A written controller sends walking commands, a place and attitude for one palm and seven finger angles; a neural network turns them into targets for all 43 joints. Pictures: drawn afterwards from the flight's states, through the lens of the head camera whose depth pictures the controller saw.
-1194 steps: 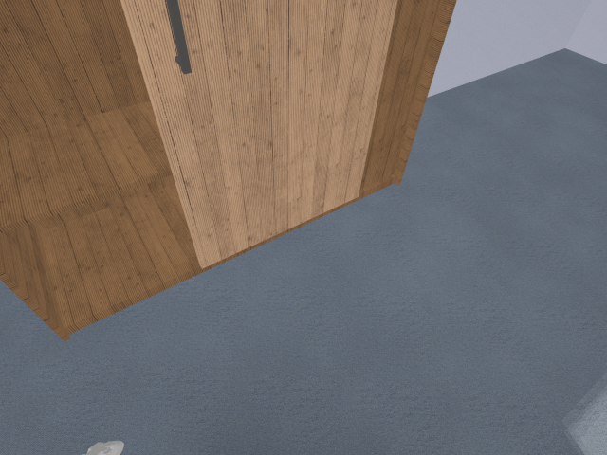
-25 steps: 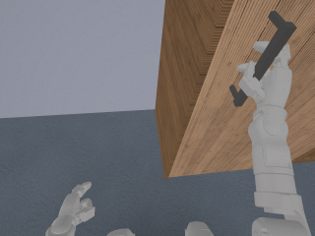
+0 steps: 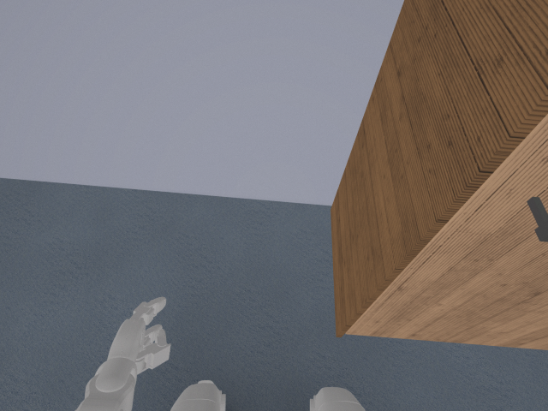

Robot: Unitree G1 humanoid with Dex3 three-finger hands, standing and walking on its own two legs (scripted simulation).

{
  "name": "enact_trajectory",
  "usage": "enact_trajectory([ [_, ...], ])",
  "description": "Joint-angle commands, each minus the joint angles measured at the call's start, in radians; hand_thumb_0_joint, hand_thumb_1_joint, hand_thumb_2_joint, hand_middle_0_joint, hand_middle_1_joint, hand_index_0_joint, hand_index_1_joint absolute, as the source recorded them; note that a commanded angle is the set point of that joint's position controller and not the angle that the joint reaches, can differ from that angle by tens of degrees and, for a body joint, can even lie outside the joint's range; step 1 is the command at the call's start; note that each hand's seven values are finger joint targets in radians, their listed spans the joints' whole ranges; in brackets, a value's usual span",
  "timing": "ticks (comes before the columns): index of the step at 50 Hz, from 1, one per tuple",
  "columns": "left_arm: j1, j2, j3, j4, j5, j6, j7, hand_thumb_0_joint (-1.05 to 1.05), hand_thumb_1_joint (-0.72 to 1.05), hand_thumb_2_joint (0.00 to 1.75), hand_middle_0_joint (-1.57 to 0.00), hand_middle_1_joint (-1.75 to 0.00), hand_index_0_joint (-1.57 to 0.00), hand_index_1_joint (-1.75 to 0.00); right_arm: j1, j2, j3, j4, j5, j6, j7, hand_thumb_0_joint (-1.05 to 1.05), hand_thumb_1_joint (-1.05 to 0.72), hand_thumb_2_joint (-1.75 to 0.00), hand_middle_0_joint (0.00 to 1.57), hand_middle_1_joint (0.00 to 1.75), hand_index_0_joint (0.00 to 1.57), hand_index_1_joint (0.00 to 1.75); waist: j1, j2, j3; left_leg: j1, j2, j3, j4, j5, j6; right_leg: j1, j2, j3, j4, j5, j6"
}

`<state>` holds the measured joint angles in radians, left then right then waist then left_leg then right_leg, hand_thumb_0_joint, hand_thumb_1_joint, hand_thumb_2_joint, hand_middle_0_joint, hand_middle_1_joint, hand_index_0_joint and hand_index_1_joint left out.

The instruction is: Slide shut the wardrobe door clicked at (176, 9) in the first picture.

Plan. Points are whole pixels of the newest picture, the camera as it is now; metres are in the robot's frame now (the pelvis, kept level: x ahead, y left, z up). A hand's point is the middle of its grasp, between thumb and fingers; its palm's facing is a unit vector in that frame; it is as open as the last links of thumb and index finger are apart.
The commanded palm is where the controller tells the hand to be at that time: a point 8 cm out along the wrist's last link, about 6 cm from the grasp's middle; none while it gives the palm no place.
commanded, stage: stop walking and hold the door there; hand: right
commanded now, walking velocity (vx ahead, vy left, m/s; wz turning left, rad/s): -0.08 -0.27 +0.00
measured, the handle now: out of the picture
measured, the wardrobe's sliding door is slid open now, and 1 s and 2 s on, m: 0.00 0.00 0.00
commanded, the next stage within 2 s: none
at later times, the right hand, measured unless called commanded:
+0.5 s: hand out of the picture +0.31 -0.33 +0.19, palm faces +0.62 +0.72 -0.29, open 6.5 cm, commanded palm +0.26 -0.36 +0.18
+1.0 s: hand out of the picture +0.31 -0.33 +0.19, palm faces +0.61 +0.74 -0.28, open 6.4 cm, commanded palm +0.26 -0.36 +0.18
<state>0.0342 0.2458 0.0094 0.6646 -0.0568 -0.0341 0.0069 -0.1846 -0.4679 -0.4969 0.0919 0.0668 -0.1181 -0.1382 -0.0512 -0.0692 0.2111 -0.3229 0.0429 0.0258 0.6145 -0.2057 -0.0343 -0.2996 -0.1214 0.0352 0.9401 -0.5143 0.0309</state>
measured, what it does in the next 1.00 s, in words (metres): steps on the spot: right foot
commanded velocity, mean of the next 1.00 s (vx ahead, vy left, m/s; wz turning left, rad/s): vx -0.02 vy -0.03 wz -0.02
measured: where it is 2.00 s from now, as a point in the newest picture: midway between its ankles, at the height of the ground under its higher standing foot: outside the picture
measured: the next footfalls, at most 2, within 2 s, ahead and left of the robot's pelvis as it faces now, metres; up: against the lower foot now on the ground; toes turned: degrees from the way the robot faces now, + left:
right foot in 0.06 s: +0.07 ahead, -0.12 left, +0.00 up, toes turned +0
right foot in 1.58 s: +0.05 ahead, -0.25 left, +0.00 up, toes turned -1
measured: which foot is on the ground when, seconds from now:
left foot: down 0.00-1.00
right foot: up 0.00-0.04, down 0.06-1.00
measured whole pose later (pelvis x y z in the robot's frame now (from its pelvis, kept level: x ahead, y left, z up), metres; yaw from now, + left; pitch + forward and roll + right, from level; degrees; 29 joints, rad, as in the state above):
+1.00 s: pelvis +0.03 -0.01 +0.02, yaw +5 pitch -2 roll +0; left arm 0.19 0.24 0.00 0.67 -0.05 -0.06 0.08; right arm 0.05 -0.44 -0.51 0.10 0.06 -0.18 -0.18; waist -0.03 -0.02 -0.01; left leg -0.25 0.03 -0.04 0.42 -0.14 -0.04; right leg -0.17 -0.03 -0.08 0.47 -0.28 0.00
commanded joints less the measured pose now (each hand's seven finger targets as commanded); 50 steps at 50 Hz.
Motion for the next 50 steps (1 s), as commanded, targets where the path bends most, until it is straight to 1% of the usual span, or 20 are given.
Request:
enact_trajectory([
  [1, 0.016, 0.111, 0.030, -0.099, 0.011, -0.057, 0.063, 0.00, 0.90, 0.90, -0.20, -0.30, -0.20, -0.30, -0.124, -0.369, -0.153, -0.147, -0.022, -0.056, -0.039, 0.00, -0.90, -0.90, 0.45, 1.40, 0.45, 1.40, 0.055, 0.219, -0.465, 0.290, 0.192, -0.187, -0.196, 0.356, 0.103, 0.097, 0.107, -0.072, -0.471, 0.169, -0.033],
  [2, 0.018, 0.114, 0.035, -0.115, 0.008, -0.057, 0.066, 0.00, 0.90, 0.90, -0.20, -0.30, -0.20, -0.30, -0.128, -0.338, -0.123, -0.192, -0.024, -0.063, -0.039, 0.00, -0.90, -0.90, 0.45, 1.40, 0.45, 1.40, 0.057, 0.181, -0.467, 0.263, 0.168, -0.155, -0.172, 0.254, 0.084, 0.146, 0.095, -0.075, -0.549, 0.265, -0.036],
  [3, 0.003, 0.133, 0.050, -0.131, 0.005, -0.061, 0.067, 0.00, 0.90, 0.90, -0.20, -0.30, -0.20, -0.30, -0.126, -0.301, -0.086, -0.223, -0.023, -0.071, -0.036, 0.00, -0.90, -0.90, 0.45, 1.40, 0.45, 1.40, 0.050, 0.088, -0.429, 0.191, 0.124, -0.139, -0.145, 0.128, 0.064, 0.154, 0.022, -0.016, -0.579, 0.310, -0.059],
  [4, 0.010, 0.145, 0.050, -0.146, 0.001, -0.064, 0.064, 0.00, 0.90, 0.90, -0.20, -0.30, -0.20, -0.30, -0.102, -0.245, -0.037, -0.215, -0.023, -0.076, -0.028, 0.00, -0.90, -0.90, 0.45, 1.40, 0.45, 1.40, 0.046, -0.035, -0.374, 0.135, 0.060, -0.103, -0.121, 0.011, 0.047, 0.105, -0.043, 0.075, -0.617, 0.280, -0.085],
  [5, 0.017, 0.145, 0.043, -0.148, 0.001, -0.066, 0.063, 0.00, 0.90, 0.90, -0.20, -0.30, -0.20, -0.30, -0.070, -0.214, -0.011, -0.188, -0.032, -0.077, -0.023, 0.00, -0.90, -0.90, 0.45, 1.40, 0.45, 1.40, 0.053, -0.205, -0.326, 0.128, 0.004, -0.051, -0.054, -0.080, 0.037, 0.037, -0.076, 0.106, -0.695, 0.187, -0.099],
  [6, 0.001, 0.141, 0.045, -0.155, 0.005, -0.070, 0.069, 0.00, 0.90, 0.90, -0.20, -0.30, -0.20, -0.30, -0.076, -0.264, -0.054, -0.182, -0.040, -0.079, -0.031, 0.00, -0.90, -0.90, 0.45, 1.40, 0.45, 1.40, 0.047, -0.290, -0.249, 0.128, -0.009, -0.020, 0.003, -0.103, 0.033, -0.042, -0.097, 0.106, -0.723, 0.168, -0.122],
  [8, 0.049, 0.145, 0.045, -0.148, 0.001, -0.076, 0.073, 0.00, 0.90, 0.90, -0.20, -0.30, -0.20, -0.30, -0.027, -0.316, -0.092, -0.145, -0.045, -0.086, -0.043, 0.00, -0.90, -0.90, 0.45, 1.40, 0.45, 1.40, 0.029, -0.143, -0.278, 0.181, 0.005, -0.023, -0.095, -0.007, 0.033, -0.017, -0.059, 0.056, -0.599, 0.347, -0.107],
  [10, 0.062, 0.150, 0.052, -0.147, 0.005, -0.081, 0.074, 0.00, 0.90, 0.90, -0.20, -0.30, -0.20, -0.30, -0.026, -0.308, -0.075, -0.136, -0.044, -0.085, -0.042, 0.00, -0.90, -0.90, 0.45, 1.40, 0.45, 1.40, 0.047, 0.012, -0.332, 0.220, 0.064, -0.131, -0.195, 0.190, 0.049, 0.022, 0.007, -0.007, -0.488, 0.355, -0.059],
  [11, 0.067, 0.152, 0.054, -0.138, 0.010, -0.081, 0.076, 0.00, 0.90, 0.90, -0.20, -0.30, -0.20, -0.30, -0.028, -0.306, -0.073, -0.104, -0.047, -0.081, -0.039, 0.00, -0.90, -0.90, 0.45, 1.40, 0.45, 1.40, 0.057, 0.020, -0.307, 0.195, 0.072, -0.150, -0.216, 0.146, 0.052, -0.001, 0.038, -0.028, -0.502, 0.248, -0.044],
  [13, 0.091, 0.160, 0.060, -0.137, 0.007, -0.075, 0.075, 0.00, 0.90, 0.90, -0.20, -0.30, -0.20, -0.30, -0.043, -0.306, -0.062, -0.109, -0.039, -0.079, -0.036, 0.00, -0.90, -0.90, 0.45, 1.40, 0.45, 1.40, 0.055, 0.070, -0.299, 0.110, 0.084, -0.214, -0.295, -0.117, 0.063, 0.014, 0.062, -0.030, -0.491, 0.093, -0.048],
  [16, 0.089, 0.164, 0.054, -0.130, 0.014, -0.082, 0.080, 0.00, 0.90, 0.90, -0.20, -0.30, -0.20, -0.30, -0.047, -0.303, -0.060, -0.099, -0.040, -0.085, -0.037, 0.00, -0.90, -0.90, 0.45, 1.40, 0.45, 1.40, 0.059, 0.030, -0.268, 0.048, 0.054, -0.188, -0.311, -0.240, 0.060, 0.027, 0.043, -0.001, -0.550, 0.060, -0.066],
  [19, 0.093, 0.159, 0.047, -0.124, 0.011, -0.091, 0.082, 0.00, 0.90, 0.90, -0.20, -0.30, -0.20, -0.30, -0.015, -0.316, -0.086, -0.079, -0.042, -0.092, -0.044, 0.00, -0.90, -0.90, 0.45, 1.40, 0.45, 1.40, 0.047, 0.014, -0.304, 0.110, 0.022, -0.139, -0.259, -0.124, 0.042, 0.019, 0.016, 0.008, -0.595, 0.097, -0.074],
  [20, 0.096, 0.159, 0.049, -0.118, 0.011, -0.092, 0.083, 0.00, 0.90, 0.90, -0.20, -0.30, -0.20, -0.30, -0.003, -0.335, -0.107, -0.059, -0.042, -0.090, -0.047, 0.00, -0.90, -0.90, 0.45, 1.40, 0.45, 1.40, 0.044, 0.033, -0.308, 0.125, 0.024, -0.141, -0.255, -0.077, 0.042, 0.017, 0.017, 0.002, -0.585, 0.136, -0.072],
  [22, 0.095, 0.153, 0.046, -0.115, 0.010, -0.094, 0.083, 0.00, 0.90, 0.90, -0.20, -0.30, -0.20, -0.30, 0.002, -0.309, -0.084, -0.054, -0.040, -0.089, -0.040, 0.00, -0.90, -0.90, 0.45, 1.40, 0.45, 1.40, 0.048, 0.049, -0.301, 0.124, 0.030, -0.149, -0.260, -0.043, 0.043, 0.018, 0.027, -0.016, -0.574, 0.163, -0.064],
  [25, 0.094, 0.147, 0.044, -0.107, 0.010, -0.098, 0.082, 0.00, 0.90, 0.90, -0.20, -0.30, -0.20, -0.30, 0.007, -0.301, -0.081, -0.069, -0.037, -0.095, -0.038, 0.00, -0.90, -0.90, 0.45, 1.40, 0.45, 1.40, 0.048, 0.036, -0.326, 0.124, 0.027, -0.141, -0.242, 0.049, 0.044, 0.067, 0.021, -0.024, -0.563, 0.246, -0.062],
  [31, 0.076, 0.137, 0.036, -0.110, 0.013, -0.087, 0.084, 0.00, 0.90, 0.90, -0.20, -0.30, -0.20, -0.30, 0.019, -0.248, -0.036, -0.081, -0.034, -0.091, -0.030, 0.00, -0.90, -0.90, 0.45, 1.40, 0.45, 1.40, 0.052, 0.021, -0.298, 0.121, 0.013, -0.118, -0.229, 0.069, 0.040, 0.057, 0.015, -0.026, -0.591, 0.237, -0.058],
  [33, 0.076, 0.133, 0.033, -0.111, 0.013, -0.085, 0.085, 0.00, 0.90, 0.90, -0.20, -0.30, -0.20, -0.30, 0.031, -0.260, -0.053, -0.090, -0.034, -0.095, -0.034, 0.00, -0.90, -0.90, 0.45, 1.40, 0.45, 1.40, 0.048, 0.028, -0.302, 0.123, 0.007, -0.108, -0.220, 0.086, 0.037, 0.065, 0.010, -0.028, -0.597, 0.251, -0.058],
  [40, 0.061, 0.124, 0.030, -0.126, 0.014, -0.077, 0.086, 0.00, 0.90, 0.90, -0.20, -0.30, -0.20, -0.30, 0.034, -0.214, -0.011, -0.139, -0.031, -0.094, -0.032, 0.00, -0.90, -0.90, 0.45, 1.40, 0.45, 1.40, 0.050, 0.011, -0.294, 0.117, 0.003, -0.105, -0.230, 0.103, 0.036, 0.083, 0.014, -0.042, -0.605, 0.249, -0.053],
  [47, 0.065, 0.127, 0.033, -0.132, 0.014, -0.073, 0.089, 0.00, 0.90, 0.90, -0.20, -0.30, -0.20, -0.30, 0.067, -0.222, -0.029, -0.142, -0.029, -0.090, -0.035, 0.00, -0.90, -0.90, 0.45, 1.40, 0.45, 1.40, 0.050, 0.028, -0.303, 0.142, 0.007, -0.104, -0.233, 0.145, 0.036, 0.084, 0.020, -0.050, -0.595, 0.287, -0.048],
  [50, 0.068, 0.137, 0.044, -0.132, 0.015, -0.067, 0.090, 0.00, 0.90, 0.90, -0.20, -0.30, -0.20, -0.30, 0.080, -0.257, -0.067, -0.135, -0.034, -0.096, -0.040, 0.00, -0.90, -0.90, 0.45, 1.40, 0.45, 1.40, 0.045, 0.028, -0.318, 0.166, 0.051, -0.133, -0.235, 0.238, 0.047, 0.067, 0.045, -0.056, -0.539, 0.339, -0.045],
])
